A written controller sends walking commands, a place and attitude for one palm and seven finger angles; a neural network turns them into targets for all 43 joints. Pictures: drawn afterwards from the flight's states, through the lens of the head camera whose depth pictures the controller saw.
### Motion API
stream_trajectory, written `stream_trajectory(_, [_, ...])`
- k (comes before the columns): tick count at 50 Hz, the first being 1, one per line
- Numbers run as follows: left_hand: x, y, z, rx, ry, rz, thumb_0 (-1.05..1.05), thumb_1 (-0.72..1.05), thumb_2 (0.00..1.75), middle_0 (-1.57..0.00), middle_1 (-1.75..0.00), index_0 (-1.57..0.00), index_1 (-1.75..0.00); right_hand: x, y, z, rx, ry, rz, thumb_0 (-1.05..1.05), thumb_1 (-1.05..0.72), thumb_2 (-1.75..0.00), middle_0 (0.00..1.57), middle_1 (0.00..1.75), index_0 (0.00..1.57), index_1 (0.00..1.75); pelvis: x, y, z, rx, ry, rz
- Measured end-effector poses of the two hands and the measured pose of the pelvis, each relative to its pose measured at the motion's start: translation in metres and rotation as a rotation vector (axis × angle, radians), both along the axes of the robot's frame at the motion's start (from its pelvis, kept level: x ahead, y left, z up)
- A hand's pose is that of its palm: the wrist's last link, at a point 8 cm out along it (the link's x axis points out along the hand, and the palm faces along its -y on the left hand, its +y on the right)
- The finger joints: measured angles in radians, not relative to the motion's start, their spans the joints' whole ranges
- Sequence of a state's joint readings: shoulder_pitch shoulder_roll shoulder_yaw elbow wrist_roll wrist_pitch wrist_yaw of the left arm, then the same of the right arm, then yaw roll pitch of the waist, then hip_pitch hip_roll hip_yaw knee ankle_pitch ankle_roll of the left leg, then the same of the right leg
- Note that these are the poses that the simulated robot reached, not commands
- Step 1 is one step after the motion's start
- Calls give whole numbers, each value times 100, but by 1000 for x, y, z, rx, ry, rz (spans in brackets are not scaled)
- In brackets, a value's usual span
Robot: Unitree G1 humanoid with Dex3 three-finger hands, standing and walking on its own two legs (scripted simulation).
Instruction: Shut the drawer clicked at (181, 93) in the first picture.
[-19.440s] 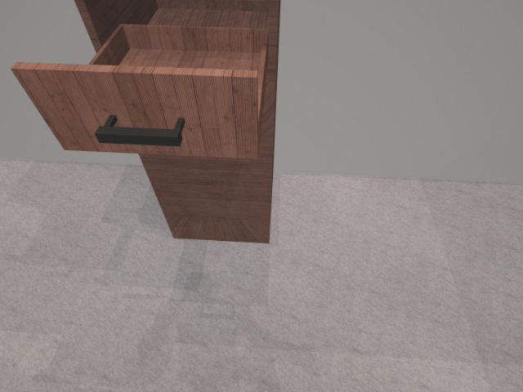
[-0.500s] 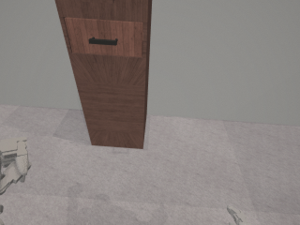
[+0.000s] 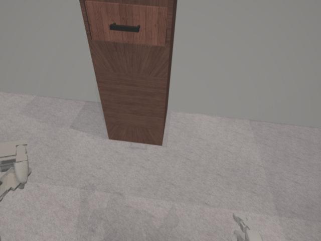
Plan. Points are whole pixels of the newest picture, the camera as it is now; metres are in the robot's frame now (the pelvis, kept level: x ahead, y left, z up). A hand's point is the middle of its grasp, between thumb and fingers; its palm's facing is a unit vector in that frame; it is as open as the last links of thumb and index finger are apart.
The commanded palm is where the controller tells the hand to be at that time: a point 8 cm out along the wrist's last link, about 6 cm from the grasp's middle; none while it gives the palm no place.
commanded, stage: let the arm hang, fingers relaxed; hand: left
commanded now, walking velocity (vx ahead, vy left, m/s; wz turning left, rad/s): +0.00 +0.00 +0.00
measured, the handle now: (125, 26) +1.00 +0.22 +0.15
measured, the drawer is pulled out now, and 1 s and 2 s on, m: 0.00 0.00 0.00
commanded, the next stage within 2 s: look to check the result in 1.20 s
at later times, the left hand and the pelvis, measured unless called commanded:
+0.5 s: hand out of the picture +0.00 +0.20 -0.16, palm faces +0.07 -0.97 -0.24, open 3.6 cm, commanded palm none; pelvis -0.01 -0.01 +0.01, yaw +4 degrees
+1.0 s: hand out of the picture +0.03 +0.21 -0.15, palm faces +0.09 -0.96 -0.26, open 7.3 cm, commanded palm none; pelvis +0.00 +0.00 +0.02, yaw +4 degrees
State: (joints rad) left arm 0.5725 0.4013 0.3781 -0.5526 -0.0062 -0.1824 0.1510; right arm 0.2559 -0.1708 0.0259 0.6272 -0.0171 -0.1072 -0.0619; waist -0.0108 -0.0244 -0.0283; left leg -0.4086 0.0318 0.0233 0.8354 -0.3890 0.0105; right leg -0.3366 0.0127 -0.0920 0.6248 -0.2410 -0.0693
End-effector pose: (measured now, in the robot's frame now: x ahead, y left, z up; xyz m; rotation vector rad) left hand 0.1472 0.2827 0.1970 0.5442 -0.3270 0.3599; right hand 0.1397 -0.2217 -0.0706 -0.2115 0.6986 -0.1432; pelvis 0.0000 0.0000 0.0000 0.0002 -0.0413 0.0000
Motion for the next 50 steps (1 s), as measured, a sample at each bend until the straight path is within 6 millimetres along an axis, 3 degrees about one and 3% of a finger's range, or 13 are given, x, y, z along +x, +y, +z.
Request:
stream_trajectory(5, [-7, 3, 0, -60, -20, 13, 2, 88, 90, -140, -160, -141, -160, -3, 1, 1, -43, 57, 21, 1, -91, -90, 21, 30, 21, 30, 2, 6, 5, -4, 12, 9])
stream_trajectory(6, [-3, 6, -8, -56, 2, 6, 2, 88, 90, -140, -160, -141, -160, -2, -1, -2, -44, 49, 38, 1, -90, -90, 21, 30, 21, 30, 3, 10, 2, -19, 24, 17])
stream_trajectory(8, [14, 16, -54, -116, 185, 23, 1, 89, 90, -140, -159, -141, -160, -3, -4, -17, -36, 94, 60, 1, -90, -90, 21, 30, 21, 30, 0, 16, -4, -28, 43, 47])
stream_trajectory(10, [25, 21, -119, -228, 451, 74, 1, 89, 90, -138, -158, -139, -158, -9, -7, -29, -31, 161, 71, 1, -91, -90, 21, 30, 21, 30, -4, 16, -5, -19, 46, 73])
stream_trajectory(12, [20, 14, -184, -340, 708, 118, 1, 90, 90, -134, -154, -135, -154, -19, -9, -36, -25, 215, 77, 1, -91, -90, 21, 30, 21, 30, -7, 12, -4, -7, 39, 83])
stream_trajectory(15, [-14, -16, -262, -440, 1030, 127, 1, 90, 90, -126, -147, -127, -147, -37, -16, -45, -2, 278, 59, 1, -91, -90, 21, 30, 21, 30, -10, 1, -7, 26, 25, 64])
stream_trajectory(18, [-69, -52, -310, -509, 1312, 122, 2, 91, 90, -116, -137, -117, -137, -61, -23, -52, 20, 365, 7, 1, -91, -90, 20, 30, 21, 30, -13, -4, -4, 15, 6, 65])
stream_trajectory(22, [-125, -43, -324, -556, 1464, 245, 2, 90, 90, -103, -129, -103, -121, -104, -26, -56, 15, 536, -23, 1, -91, -90, 20, 30, 20, 30, -14, -8, 3, -7, 4, 72])
stream_trajectory(25, [-158, -38, -324, -590, 1556, 310, 2, 90, 90, -91, -116, -92, -109, -137, -24, -57, 14, 661, -33, 1, -91, -90, 20, 30, 20, 30, -13, -7, 8, -13, 12, 76])
stream_trajectory(29, [-190, -33, -319, -613, 1633, 382, 2, 90, 90, -76, -96, -76, -92, -166, -20, -57, 25, 772, -47, 1, -91, -90, 20, 30, 20, 30, -11, -5, 13, -10, 19, 77])
stream_trajectory(32, [-202, -30, -316, -617, 1665, 415, 1, 90, 90, -64, -82, -65, -80, -176, -17, -57, 33, 805, -58, 1, -91, -90, 20, 30, 20, 30, -10, -3, 15, -8, 17, 77])
stream_trajectory(38, [-194, -28, -314, -614, 1659, 420, 1, 90, 90, -41, -55, -42, -54, -166, -13, -59, 45, 784, -62, 1, -91, -90, 20, 30, 20, 30, -8, 0, 16, -3, 10, 73])
stream_trajectory(50, [-124, -28, -311, -588, 1510, 318, 1, 90, 90, -22, -32, -22, -32, -103, -14, -57, 41, 619, -37, 0, -91, -90, 20, 30, 20, 30, -2, 2, 18, 0, 0, 68])
